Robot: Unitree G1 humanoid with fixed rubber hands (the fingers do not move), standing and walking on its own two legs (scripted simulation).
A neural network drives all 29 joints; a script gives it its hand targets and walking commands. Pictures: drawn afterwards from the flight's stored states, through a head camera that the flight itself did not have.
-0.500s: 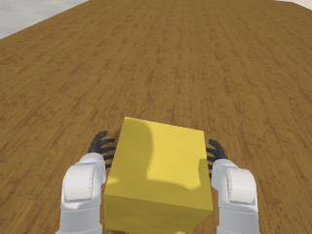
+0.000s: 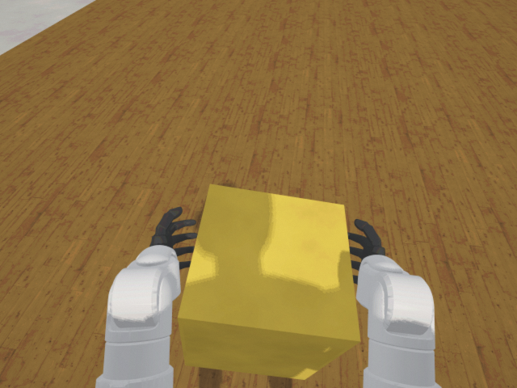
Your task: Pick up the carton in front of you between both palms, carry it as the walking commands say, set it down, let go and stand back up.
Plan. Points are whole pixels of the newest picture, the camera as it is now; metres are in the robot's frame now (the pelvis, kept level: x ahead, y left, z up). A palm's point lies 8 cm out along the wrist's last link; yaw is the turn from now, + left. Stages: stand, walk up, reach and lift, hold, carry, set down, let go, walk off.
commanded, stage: carry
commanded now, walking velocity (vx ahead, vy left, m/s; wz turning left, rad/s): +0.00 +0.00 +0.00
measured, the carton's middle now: (260, 289) +0.29 +0.00 +0.00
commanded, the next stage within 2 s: none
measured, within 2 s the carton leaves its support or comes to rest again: neither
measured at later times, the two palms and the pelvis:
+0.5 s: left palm (167, 183) +0.43 +0.16 +0.11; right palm (341, 189) +0.42 -0.13 +0.10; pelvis +0.15 +0.02 +0.01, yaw -1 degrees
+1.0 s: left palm (164, 194) +0.41 +0.16 +0.10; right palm (341, 201) +0.40 -0.13 +0.10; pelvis +0.13 +0.02 +0.01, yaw -1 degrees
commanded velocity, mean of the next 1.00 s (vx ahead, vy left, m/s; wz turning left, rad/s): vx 0.00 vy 0.00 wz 0.00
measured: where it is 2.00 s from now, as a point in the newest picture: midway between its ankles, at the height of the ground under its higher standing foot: outside the picture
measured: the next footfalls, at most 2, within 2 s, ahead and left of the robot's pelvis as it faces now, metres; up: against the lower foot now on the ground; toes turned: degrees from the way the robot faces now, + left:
left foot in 0.20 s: +0.15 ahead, +0.12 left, +0.00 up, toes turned -3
